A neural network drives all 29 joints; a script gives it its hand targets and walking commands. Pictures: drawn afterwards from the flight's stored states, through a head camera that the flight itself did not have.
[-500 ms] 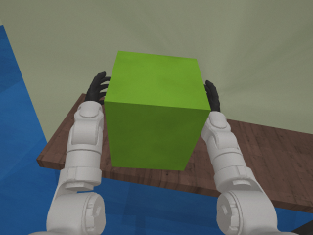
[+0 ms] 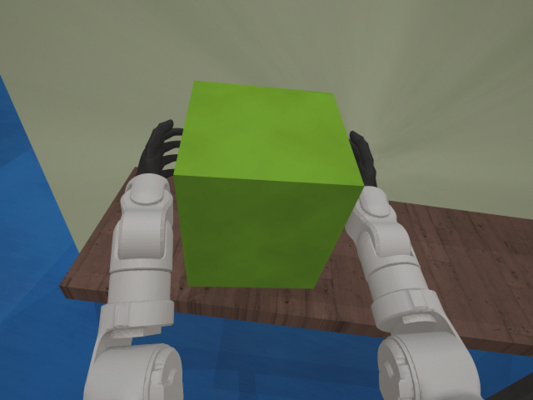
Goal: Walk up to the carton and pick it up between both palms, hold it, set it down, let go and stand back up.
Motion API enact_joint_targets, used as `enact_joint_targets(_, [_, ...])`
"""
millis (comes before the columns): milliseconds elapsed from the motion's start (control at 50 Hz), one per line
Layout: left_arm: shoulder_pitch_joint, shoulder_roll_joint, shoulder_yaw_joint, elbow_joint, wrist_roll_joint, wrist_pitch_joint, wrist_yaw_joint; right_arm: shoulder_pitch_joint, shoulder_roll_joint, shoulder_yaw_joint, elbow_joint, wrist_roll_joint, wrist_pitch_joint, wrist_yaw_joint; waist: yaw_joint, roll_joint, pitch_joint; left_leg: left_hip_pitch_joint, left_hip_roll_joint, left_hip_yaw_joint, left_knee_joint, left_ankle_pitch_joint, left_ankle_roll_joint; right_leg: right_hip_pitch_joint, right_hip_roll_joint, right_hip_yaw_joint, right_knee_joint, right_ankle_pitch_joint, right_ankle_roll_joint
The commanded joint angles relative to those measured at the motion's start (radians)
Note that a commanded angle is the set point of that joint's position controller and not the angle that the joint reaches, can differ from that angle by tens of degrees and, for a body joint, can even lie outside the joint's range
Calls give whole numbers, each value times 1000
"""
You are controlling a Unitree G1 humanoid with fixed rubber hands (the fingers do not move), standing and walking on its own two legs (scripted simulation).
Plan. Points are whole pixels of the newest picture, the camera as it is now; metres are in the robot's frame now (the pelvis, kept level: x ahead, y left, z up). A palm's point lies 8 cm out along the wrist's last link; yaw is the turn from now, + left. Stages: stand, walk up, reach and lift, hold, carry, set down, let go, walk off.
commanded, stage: reach and lift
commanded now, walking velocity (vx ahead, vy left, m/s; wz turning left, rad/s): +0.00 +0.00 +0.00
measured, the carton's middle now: (258, 192) +0.39 +0.00 +0.14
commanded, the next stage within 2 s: hold in 0.66 s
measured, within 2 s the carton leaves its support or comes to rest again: neither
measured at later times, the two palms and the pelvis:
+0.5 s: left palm (150, 173) +0.36 +0.15 +0.20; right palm (363, 180) +0.36 -0.15 +0.20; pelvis +0.00 -0.01 +0.00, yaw +0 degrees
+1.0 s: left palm (140, 167) +0.34 +0.16 +0.22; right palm (365, 168) +0.36 -0.15 +0.22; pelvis -0.01 -0.01 +0.00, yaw +0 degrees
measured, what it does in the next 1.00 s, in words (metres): stands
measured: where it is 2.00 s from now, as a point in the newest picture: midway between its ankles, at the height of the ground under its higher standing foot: outside the picture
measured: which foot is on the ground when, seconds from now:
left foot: down 0.00-1.00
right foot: down 0.00-1.00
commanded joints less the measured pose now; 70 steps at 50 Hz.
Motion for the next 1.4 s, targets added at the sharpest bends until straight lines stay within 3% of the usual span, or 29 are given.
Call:
enact_joint_targets(0, [-615, -477, -412, -85, -127, -13, -155, -726, 479, 347, -296, 55, -42, 98, -11, 73, -414, 190, -50, 36, -28, 285, -15, 0, 64, -52, -37, 236, 36])
enact_joint_targets(60, [-640, -471, -425, -112, -130, -6, -165, -726, 478, 335, -295, 50, -34, 93, -29, 91, -412, 174, -55, 38, -32, 252, -17, 7, 56, -48, -32, 238, 36])
enact_joint_targets(160, [-653, -489, -479, -171, -165, -4, -161, -772, 487, 384, -395, 88, -33, 78, -36, 117, -511, 202, -54, 26, -2, 332, -35, 35, 66, -46, -14, 319, 40])
enact_joint_targets(200, [-643, -486, -478, -173, -164, -2, -158, -754, 490, 382, -381, 93, -25, 75, -34, 130, -487, 194, -59, 26, 3, 341, -37, 33, 61, -39, -11, 340, 40])
enact_joint_targets(320, [-622, -432, -399, -102, -119, 28, -179, -709, 470, 343, -285, 71, 16, 78, -22, 84, -343, 141, -54, 37, -46, 201, -11, -1, 51, -37, -39, 209, 41])
enact_joint_targets(380, [-646, -445, -394, -131, -123, 38, -185, -766, 486, 354, -329, 86, 12, 79, -10, 69, -372, 135, -52, 45, -50, 197, 0, 10, 53, -40, -36, 194, 44])
enact_joint_targets(440, [-660, -473, -429, -166, -148, 38, -174, -811, 510, 395, -402, 110, 4, 75, -6, 88, -445, 153, -52, 40, -27, 265, -10, 25, 64, -39, -22, 255, 41])
enact_joint_targets(520, [-687, -470, -459, -189, -170, 30, -157, -809, 512, 405, -396, 112, 13, 74, -7, 105, -482, 177, -51, 32, -16, 282, -19, 11, 68, -39, -20, 245, 35])
enact_joint_targets(560, [-658, -446, -418, -146, -145, 45, -159, -784, 502, 386, -358, 97, 30, 75, 4, 88, -417, 143, -55, 38, -36, 213, -4, -9, 61, -34, -36, 186, 34])
enact_joint_targets(620, [-659, -436, -390, -137, -124, 66, -175, -749, 484, 351, -294, 89, 53, 80, -8, 73, -350, 113, -51, 45, -69, 126, 6, -10, 56, -36, -47, 105, 34])
enact_joint_targets(720, [-717, -454, -418, -168, -147, 80, -180, -803, 495, 347, -339, 104, 60, 78, -25, 93, -397, 103, -49, 45, -64, 135, 2, 6, 58, -35, -41, 111, 27])
enact_joint_targets(740, [-729, -459, -434, -186, -156, 77, -176, -832, 503, 364, -375, 113, 53, 79, -17, 102, -430, 116, -49, 46, -58, 149, 1, 2, 59, -38, -36, 122, 29])
enact_joint_targets(860, [-754, -464, -448, -171, -163, 81, -156, -826, 485, 326, -316, 93, 65, 90, -28, 138, -421, 108, -46, 39, -66, 96, -7, -36, 55, -39, -37, 66, 19])
enact_joint_targets(1000, [-693, -423, -360, -102, -110, 117, -183, -799, 468, 303, -260, 90, 89, 93, -6, 91, -327, 59, -50, 55, -101, 33, 15, -12, 46, -34, -50, 29, 31])
enact_joint_targets(1040, [-716, -448, -397, -156, -144, 102, -180, -820, 498, 333, -318, 111, 77, 89, -12, 86, -420, 91, -52, 53, -75, 106, 9, 11, 54, -35, -39, 92, 35])
enact_joint_targets(1120, [-757, -492, -491, -241, -206, 77, -154, -857, 526, 386, -418, 143, 57, 79, -25, 132, -539, 149, -53, 42, -26, 221, -15, 14, 65, -34, -21, 185, 33])
enact_joint_targets(1200, [-690, -461, -459, -215, -178, 95, -147, -803, 503, 408, -395, 144, 85, 74, -10, 118, -463, 144, -56, 38, -35, 205, -8, -5, 65, -34, -31, 166, 32])
enact_joint_targets(1240, [-657, -437, -418, -177, -144, 114, -159, -777, 489, 389, -352, 133, 107, 74, -9, 82, -379, 119, -52, 43, -61, 146, 7, -14, 59, -35, -44, 116, 36])
enact_joint_targets(1320, [-658, -417, -383, -152, -125, 132, -190, -769, 482, 362, -328, 138, 123, 73, -7, 70, -307, 66, -54, 53, -90, 74, 16, -4, 52, -28, -56, 64, 37])
enact_joint_targets(1380, [-702, -454, -438, -225, -172, 114, -186, -800, 512, 392, -409, 161, 109, 70, -17, 82, -407, 104, -52, 51, -61, 173, 1, 21, 62, -31, -40, 150, 38])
